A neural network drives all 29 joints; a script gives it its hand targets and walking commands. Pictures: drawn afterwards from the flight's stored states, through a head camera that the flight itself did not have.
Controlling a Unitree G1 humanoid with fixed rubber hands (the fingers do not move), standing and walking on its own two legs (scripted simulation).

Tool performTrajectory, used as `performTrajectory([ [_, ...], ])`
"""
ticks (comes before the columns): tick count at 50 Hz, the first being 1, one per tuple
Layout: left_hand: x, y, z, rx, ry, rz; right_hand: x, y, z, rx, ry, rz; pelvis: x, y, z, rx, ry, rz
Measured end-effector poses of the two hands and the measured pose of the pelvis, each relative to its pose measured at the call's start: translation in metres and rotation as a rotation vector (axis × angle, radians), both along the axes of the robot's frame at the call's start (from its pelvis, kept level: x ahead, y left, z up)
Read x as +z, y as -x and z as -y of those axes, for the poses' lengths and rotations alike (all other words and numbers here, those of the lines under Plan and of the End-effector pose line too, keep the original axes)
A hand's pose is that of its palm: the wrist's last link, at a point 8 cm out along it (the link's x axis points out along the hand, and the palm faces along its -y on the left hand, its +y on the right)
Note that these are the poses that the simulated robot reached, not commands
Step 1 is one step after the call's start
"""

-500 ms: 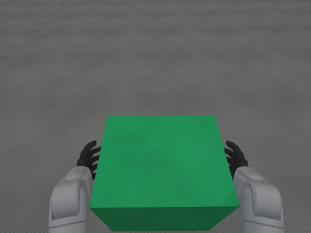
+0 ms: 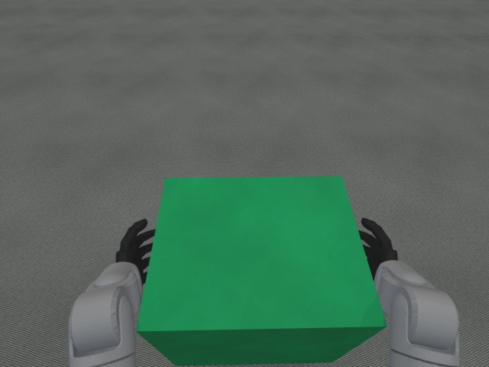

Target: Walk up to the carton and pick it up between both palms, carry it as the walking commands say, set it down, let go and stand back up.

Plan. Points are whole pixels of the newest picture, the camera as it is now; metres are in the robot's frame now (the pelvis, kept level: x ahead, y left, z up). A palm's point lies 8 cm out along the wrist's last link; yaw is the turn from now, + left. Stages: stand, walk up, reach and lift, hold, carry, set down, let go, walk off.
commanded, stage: carry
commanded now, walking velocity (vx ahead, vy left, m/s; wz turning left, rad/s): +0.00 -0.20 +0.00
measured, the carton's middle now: (254, 276) +0.27 -0.01 +0.02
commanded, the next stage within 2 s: none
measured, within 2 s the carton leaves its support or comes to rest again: neither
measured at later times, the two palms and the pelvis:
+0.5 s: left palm (143, 292) +0.22 +0.15 +0.08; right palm (402, 272) +0.24 -0.21 +0.10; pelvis -0.02 -0.05 +0.01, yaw +1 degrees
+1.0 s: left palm (260, 301) +0.20 -0.01 +0.09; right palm out of the picture +0.20 -0.38 +0.10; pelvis -0.05 -0.18 +0.01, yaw -1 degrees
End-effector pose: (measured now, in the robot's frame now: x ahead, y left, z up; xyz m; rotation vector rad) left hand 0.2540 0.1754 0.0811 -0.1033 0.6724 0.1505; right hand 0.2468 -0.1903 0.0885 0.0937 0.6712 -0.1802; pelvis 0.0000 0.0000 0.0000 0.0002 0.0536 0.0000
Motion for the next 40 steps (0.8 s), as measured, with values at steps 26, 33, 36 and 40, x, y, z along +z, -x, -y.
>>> performTrajectory([
  [26,0.002,0.035,0.028,0.056,0.019,-0.009,0.009,0.015,0.027,0.050,0.015,-0.009,0.011,0.019,0.050,0.013,0.010,-0.018],
  [33,0.016,0.031,0.070,0.008,0.010,0.015,0.021,0.028,0.070,0.006,0.011,0.015,0.019,0.027,0.083,-0.010,0.045,-0.018],
  [36,0.018,0.028,0.100,-0.012,-0.003,0.026,0.019,0.031,0.099,-0.012,0.005,0.025,0.016,0.030,0.108,-0.021,0.046,-0.027],
  [40,0.010,0.029,0.145,-0.017,-0.001,0.010,0.004,0.038,0.144,-0.018,0.003,0.010,0.007,0.034,0.139,-0.020,0.037,-0.026],
])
